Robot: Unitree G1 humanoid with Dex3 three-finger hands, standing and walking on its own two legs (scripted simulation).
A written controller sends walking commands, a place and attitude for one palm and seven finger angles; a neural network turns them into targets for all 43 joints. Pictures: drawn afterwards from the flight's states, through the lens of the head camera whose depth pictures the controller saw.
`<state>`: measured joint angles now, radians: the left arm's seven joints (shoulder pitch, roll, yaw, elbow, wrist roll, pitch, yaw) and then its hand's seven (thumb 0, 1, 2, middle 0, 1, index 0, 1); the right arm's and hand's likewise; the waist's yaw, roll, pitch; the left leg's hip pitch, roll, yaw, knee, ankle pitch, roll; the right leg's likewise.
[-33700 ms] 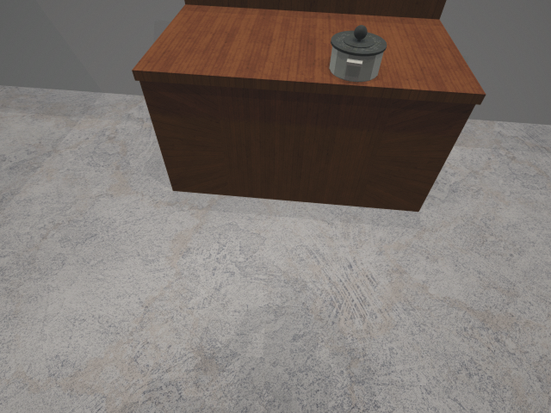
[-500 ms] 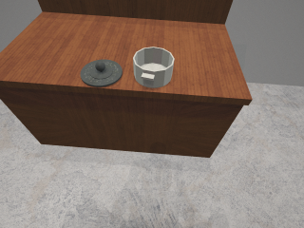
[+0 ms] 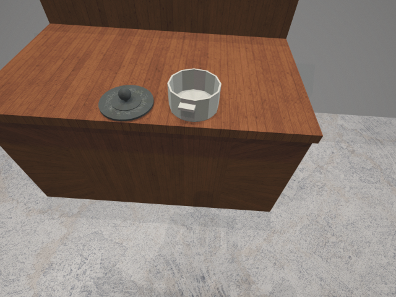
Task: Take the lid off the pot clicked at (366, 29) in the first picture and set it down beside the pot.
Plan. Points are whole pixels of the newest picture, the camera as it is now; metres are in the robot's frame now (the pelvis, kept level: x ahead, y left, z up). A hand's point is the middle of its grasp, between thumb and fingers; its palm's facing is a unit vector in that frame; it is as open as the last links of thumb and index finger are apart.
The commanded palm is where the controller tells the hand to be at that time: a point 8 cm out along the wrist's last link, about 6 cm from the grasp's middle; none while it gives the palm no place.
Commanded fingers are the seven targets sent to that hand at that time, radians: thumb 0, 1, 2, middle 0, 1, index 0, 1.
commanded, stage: look to check the result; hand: left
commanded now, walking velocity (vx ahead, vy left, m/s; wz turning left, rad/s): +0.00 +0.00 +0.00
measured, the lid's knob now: (124, 94) +0.74 +0.30 -0.06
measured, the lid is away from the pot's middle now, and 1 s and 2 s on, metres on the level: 0.25 0.25 0.25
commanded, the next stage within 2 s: stand and wait in 0.32 s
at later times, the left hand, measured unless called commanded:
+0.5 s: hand out of the picture +0.01 +0.16 -0.18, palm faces +0.04 -0.99 -0.17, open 7.3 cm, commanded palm none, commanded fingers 0.00 0.90 0.90 -0.20 -0.30 -0.20 -0.30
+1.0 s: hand out of the picture +0.01 +0.16 -0.18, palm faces +0.04 -0.98 -0.17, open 7.3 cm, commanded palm none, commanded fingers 0.00 0.90 0.90 -0.20 -0.30 -0.20 -0.30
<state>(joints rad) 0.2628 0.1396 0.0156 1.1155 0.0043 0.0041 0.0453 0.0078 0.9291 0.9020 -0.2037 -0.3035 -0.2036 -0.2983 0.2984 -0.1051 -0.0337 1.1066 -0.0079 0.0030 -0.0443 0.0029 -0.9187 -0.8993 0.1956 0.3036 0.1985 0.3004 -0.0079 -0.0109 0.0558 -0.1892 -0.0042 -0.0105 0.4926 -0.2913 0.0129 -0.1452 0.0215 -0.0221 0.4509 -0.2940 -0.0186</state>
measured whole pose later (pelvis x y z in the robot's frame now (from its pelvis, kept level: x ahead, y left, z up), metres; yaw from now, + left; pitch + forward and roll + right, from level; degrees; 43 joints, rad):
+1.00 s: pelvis +0.02 +0.00 +0.00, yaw +0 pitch -1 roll +0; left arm 0.28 0.13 0.02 1.12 0.00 0.00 0.05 0.01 0.93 0.90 -0.20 -0.30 -0.20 -0.30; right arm 0.30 -0.09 -0.03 1.13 0.00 0.00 -0.05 0.00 -0.92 -0.90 0.20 0.30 0.20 0.30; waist -0.01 -0.02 0.05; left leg -0.15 -0.01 0.00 0.47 -0.31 0.02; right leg -0.11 0.02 -0.01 0.43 -0.31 -0.01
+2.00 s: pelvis +0.01 +0.00 +0.00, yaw -1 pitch -1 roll +0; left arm 0.29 0.11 0.02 1.13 0.00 0.00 0.05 0.01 0.92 0.90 -0.20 -0.30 -0.20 -0.30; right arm 0.31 -0.09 -0.03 1.13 0.00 -0.01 -0.05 0.00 -0.91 -0.90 0.20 0.30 0.20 0.30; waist -0.01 -0.01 0.05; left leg -0.15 0.00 0.01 0.46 -0.30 0.01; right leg -0.12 0.02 0.00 0.44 -0.30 -0.02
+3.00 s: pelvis +0.01 -0.01 +0.00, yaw -1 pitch -1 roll +0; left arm 0.30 0.11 0.02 1.13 0.00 -0.01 0.05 0.01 0.92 0.90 -0.20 -0.30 -0.20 -0.30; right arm 0.31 -0.08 -0.03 1.14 0.00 0.00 -0.05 0.00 -0.91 -0.90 0.20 0.30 0.20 0.30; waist -0.01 0.00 0.05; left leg -0.15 0.01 0.01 0.45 -0.29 0.00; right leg -0.12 0.04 0.00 0.43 -0.30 -0.03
